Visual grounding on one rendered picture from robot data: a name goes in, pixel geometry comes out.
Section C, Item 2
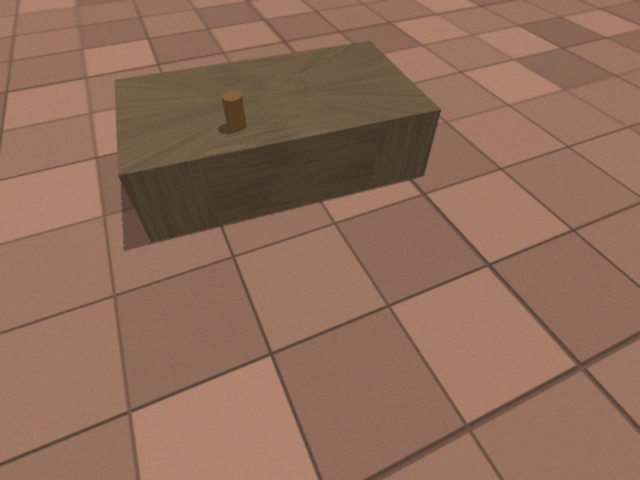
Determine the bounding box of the can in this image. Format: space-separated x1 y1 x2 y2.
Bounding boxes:
222 91 246 131

